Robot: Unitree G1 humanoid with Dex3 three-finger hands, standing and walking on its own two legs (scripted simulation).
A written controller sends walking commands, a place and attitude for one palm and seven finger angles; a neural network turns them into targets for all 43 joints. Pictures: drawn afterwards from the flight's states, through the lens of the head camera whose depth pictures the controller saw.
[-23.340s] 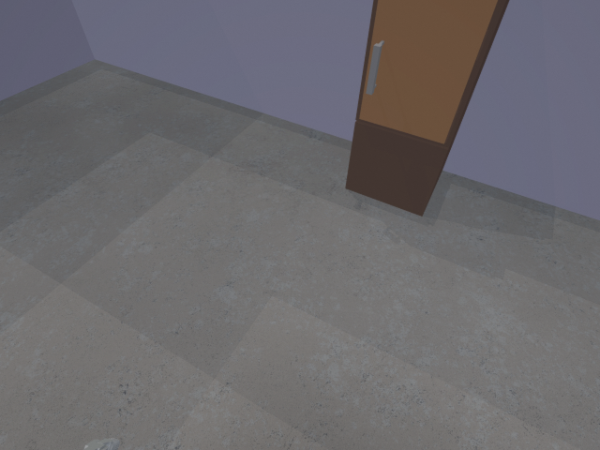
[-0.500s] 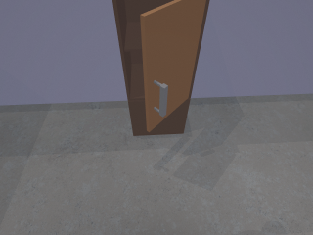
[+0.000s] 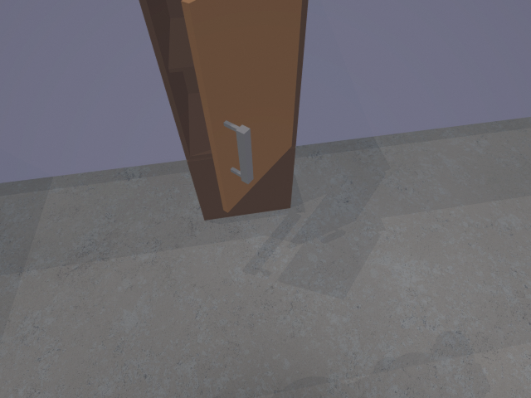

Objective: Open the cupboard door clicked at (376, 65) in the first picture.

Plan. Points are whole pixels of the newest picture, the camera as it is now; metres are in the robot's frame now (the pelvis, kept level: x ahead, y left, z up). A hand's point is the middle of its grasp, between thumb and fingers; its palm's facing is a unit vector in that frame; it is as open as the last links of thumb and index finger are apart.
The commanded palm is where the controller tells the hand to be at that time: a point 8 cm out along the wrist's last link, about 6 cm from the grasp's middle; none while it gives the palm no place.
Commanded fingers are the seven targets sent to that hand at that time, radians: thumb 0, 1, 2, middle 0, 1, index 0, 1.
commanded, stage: walk to a spot facing it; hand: left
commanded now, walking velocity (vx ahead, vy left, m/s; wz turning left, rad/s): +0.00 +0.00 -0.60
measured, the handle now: (238, 153) +0.66 +0.12 -0.10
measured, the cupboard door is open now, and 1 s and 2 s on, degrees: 45 45 45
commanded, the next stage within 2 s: none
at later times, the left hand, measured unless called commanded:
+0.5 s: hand out of the picture +0.08 +0.16 -0.15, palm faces -0.15 -0.95 -0.26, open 7.4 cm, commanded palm none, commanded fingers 0.00 0.90 0.90 -0.20 -0.30 -0.20 -0.30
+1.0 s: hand (231, 345) +0.22 +0.09 -0.16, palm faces -0.53 -0.79 -0.30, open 7.4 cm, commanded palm none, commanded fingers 0.00 0.90 0.90 -0.20 -0.30 -0.20 -0.30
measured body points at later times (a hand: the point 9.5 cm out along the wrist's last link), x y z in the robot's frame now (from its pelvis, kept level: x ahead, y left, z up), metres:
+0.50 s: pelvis +0.01 -0.03 +0.01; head +0.06 -0.05 +0.46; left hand +0.09 +0.21 -0.13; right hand +0.09 -0.30 -0.13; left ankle +0.04 +0.14 -0.68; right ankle +0.00 -0.09 -0.73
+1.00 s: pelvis +0.02 -0.04 -0.01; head +0.06 -0.09 +0.43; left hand +0.25 +0.13 -0.14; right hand -0.10 -0.30 -0.16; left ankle +0.06 +0.11 -0.68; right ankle -0.02 -0.14 -0.73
